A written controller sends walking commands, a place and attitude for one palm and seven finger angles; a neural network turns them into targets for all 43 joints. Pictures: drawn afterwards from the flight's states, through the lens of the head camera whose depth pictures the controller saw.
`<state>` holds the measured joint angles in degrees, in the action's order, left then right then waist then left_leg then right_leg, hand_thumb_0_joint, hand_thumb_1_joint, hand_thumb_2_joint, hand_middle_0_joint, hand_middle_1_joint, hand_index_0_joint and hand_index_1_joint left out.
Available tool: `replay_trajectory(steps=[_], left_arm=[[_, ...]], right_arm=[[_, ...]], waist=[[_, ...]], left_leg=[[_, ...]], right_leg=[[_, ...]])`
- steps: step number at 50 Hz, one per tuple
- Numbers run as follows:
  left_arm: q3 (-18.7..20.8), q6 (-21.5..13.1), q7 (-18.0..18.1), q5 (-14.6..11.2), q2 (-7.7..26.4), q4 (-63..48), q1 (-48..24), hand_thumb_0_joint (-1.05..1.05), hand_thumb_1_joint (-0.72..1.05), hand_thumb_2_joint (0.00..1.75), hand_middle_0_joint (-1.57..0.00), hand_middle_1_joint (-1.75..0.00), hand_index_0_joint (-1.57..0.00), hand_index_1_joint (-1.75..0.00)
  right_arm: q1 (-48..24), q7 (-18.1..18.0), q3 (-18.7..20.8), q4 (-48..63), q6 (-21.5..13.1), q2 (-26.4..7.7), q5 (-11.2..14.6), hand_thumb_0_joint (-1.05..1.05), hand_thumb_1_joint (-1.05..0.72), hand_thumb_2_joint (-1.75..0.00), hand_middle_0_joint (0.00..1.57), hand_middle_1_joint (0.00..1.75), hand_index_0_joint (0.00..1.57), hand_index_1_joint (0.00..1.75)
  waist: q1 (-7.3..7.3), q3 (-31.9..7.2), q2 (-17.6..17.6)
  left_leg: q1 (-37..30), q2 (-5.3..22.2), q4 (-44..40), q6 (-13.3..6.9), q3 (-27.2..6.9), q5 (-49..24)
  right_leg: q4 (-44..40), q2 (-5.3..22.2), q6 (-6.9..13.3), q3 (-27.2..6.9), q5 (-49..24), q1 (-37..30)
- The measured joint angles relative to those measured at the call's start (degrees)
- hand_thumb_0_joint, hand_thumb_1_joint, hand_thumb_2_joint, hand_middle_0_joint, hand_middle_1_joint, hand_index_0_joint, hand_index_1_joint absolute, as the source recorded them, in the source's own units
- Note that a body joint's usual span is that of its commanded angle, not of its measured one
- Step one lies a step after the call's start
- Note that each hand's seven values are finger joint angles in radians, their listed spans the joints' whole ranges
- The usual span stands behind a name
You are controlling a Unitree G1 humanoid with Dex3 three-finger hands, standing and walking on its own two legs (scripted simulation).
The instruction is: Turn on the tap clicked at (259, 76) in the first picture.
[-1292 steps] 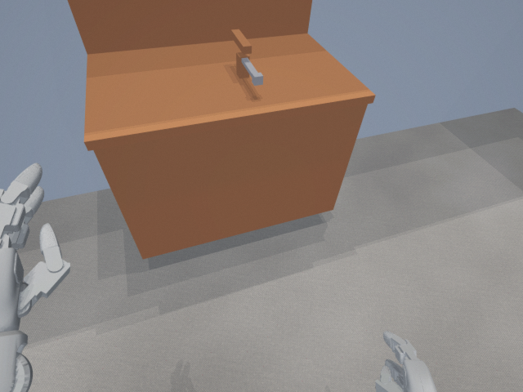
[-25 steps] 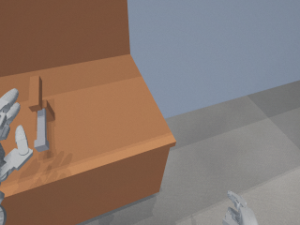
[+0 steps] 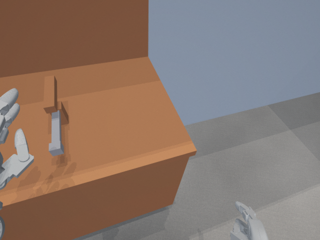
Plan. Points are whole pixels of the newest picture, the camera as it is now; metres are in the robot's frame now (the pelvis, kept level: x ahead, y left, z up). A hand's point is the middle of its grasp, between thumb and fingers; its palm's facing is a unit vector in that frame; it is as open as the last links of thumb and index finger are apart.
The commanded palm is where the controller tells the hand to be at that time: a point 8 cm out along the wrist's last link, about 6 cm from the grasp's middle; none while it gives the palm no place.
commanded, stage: shuffle to correct the standing spot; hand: left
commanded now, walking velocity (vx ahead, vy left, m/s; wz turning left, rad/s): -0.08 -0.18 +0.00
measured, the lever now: (56, 148) +0.32 +0.31 +0.01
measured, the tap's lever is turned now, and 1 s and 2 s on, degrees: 0 0 0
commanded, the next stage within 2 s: none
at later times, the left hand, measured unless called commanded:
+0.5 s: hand (39, 153) +0.22 +0.24 +0.17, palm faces +0.34 -0.84 -0.42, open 7.4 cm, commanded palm +0.16 +0.27 +0.18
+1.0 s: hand (38, 157) +0.21 +0.23 +0.18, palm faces +0.33 -0.83 -0.45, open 7.4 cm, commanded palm +0.15 +0.27 +0.18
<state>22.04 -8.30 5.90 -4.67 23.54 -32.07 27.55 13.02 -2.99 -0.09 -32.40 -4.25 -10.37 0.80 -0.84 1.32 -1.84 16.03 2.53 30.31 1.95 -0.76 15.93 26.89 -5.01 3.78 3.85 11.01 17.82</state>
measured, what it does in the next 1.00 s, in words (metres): stands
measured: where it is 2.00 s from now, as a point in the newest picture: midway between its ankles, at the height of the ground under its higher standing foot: outside the picture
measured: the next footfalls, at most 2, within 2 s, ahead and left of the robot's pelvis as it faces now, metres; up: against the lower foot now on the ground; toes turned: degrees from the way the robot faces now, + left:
none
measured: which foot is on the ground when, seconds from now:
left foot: down 0.00-1.00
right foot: down 0.00-1.00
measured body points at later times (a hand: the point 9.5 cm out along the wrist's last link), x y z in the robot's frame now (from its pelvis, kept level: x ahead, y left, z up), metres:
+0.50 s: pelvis +0.01 -0.01 +0.00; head +0.04 +0.00 +0.45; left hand +0.20 +0.28 +0.19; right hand +0.17 -0.24 -0.08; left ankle +0.00 +0.14 -0.73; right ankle +0.04 -0.06 -0.73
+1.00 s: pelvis -0.01 -0.01 +0.00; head +0.04 +0.00 +0.45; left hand +0.19 +0.27 +0.20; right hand +0.17 -0.23 -0.08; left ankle +0.00 +0.14 -0.73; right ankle +0.04 -0.06 -0.73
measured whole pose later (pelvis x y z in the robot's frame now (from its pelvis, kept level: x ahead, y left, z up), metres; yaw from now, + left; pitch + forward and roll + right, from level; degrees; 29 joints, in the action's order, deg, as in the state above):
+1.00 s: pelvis -0.01 -0.01 +0.00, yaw +0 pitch +1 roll +0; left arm 23.2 -9.4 5.8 -4.8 24.8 -33.2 27.3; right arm 10.7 -2.2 0.3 -31.3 -4.2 -10.4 1.0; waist -0.2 4.2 -0.8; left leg 16.8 3.1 30.8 2.8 -1.4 15.4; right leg 26.9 -5.5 5.2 4.7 10.3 18.2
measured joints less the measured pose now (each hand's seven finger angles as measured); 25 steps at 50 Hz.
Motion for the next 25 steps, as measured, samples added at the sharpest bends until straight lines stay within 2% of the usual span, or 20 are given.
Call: replay_trajectory(steps=[4, 10, 14, 25], left_arm=[[-0.14, -0.06, -0.38, 0.14, -0.32, 0.77, -1.43, 0.01, 0.89, 0.9, -0.21, -0.3, -0.21, -0.31], [-1.04, -0.05, -0.7, -0.23, -0.76, 0.27, 0.4, 0.01, 0.89, 0.9, -0.21, -0.3, -0.21, -0.3], [-1.16, -0.03, -0.3, -0.47, -0.68, -0.33, 1.54, 0.01, 0.89, 0.9, -0.21, -0.3, -0.21, -0.31], [0.01, 0.35, 0.26, -0.49, 0.08, 0.61, 0.61, 0.01, 0.89, 0.9, -0.21, -0.3, -0.21, -0.31]], right_arm=[[-0.52, 0.63, -0.01, 0.46, -0.33, 0.41, 0.06, 0.02, -0.9, -0.9, 0.2, 0.3, 0.2, 0.3], [-0.72, 1.3, 0.04, 0.89, -0.37, 0.23, 0.28, 0.02, -0.9, -0.9, 0.2, 0.3, 0.2, 0.3], [-0.17, 1.12, 0.3, 0.28, -0.1, -0.47, 0.36, 0.01, -0.9, -0.9, 0.2, 0.3, 0.2, 0.3], [-0.41, 0.42, 0.91, -0.26, 0.25, -1.09, 0.51, 0.02, -0.9, -0.9, 0.2, 0.3, 0.2, 0.3]], waist=[[0.32, 0.49, 0.51], [0.99, 0.41, 1.46], [1.15, 0.06, 1.55], [1.1, 0.92, 1.26]], left_leg=[[-0.17, 0.1, 0.77, 0.1, -0.16, 0.39], [0.38, 0.63, 1.66, 0.26, -0.45, 0.91], [0.69, 0.66, 1.69, -0.16, -0.72, 1.1], [-1.0, 0.59, -0.34, 0.63, -0.44, 0.33]], right_leg=[[0.34, -0.13, 0.97, 0.2, 0.16, -0.38], [0.12, -0.71, 2.23, 0.5, 0.07, -0.36], [-0.2, -0.77, 2.34, 0.76, 0.11, -0.29], [-1.06, -0.65, 1.91, 0.47, -0.03, -1.4]])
